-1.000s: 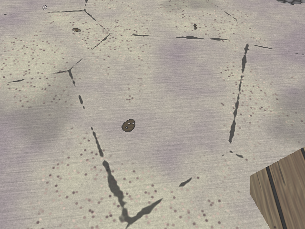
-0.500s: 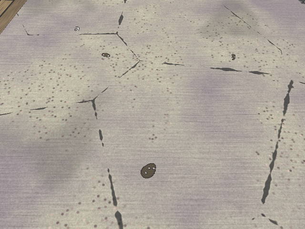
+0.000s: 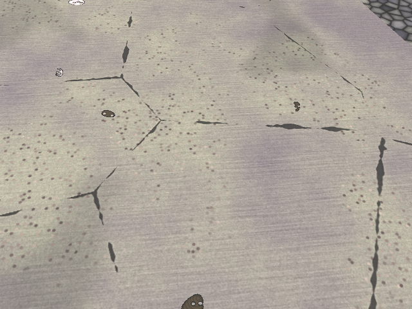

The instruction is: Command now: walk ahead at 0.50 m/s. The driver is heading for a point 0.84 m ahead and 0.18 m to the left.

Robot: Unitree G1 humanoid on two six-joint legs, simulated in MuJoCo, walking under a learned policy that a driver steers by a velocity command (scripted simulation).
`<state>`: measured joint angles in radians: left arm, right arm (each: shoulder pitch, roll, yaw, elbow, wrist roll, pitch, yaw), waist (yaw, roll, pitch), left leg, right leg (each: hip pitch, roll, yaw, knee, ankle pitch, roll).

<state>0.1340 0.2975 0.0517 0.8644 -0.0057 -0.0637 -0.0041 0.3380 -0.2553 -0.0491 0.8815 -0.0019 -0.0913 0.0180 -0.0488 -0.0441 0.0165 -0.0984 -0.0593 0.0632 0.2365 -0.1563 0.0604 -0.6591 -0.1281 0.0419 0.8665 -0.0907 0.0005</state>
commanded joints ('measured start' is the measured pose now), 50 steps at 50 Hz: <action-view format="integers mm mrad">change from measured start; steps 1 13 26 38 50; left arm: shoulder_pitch -64 266 60 120 35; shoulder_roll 28 227 96 194 83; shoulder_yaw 1 72 40 71 35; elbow -61 -11 20 30 -95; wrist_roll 1 9 25 -16 20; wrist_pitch -13 -37 -57 22 -13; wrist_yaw -7 -18 8 33 25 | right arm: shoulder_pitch -28 33 -101 -200 -131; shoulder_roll -166 -131 -77 -121 -200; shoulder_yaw -36 -18 -38 -55 -79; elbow -49 -12 -82 -205 -222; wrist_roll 7 -3 29 29 8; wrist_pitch -12 37 52 58 31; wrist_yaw -15 -32 -23 42 -16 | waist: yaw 13 205 52 12 81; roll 99 -5 -2 -46 62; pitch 30 -284 31 -23 -84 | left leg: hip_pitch -34 -127 -590 -378 -110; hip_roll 242 173 212 49 204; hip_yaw -125 -58 -170 64 -297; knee -138 625 722 403 81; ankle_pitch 182 268 92 -36 700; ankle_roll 142 22 -53 67 224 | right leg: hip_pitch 19 806 537 799 110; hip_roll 11 -88 -120 -162 61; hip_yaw -17 147 -82 -278 4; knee -176 -359 -761 -403 143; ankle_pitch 169 60 132 822 -220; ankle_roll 9 -173 -181 -105 67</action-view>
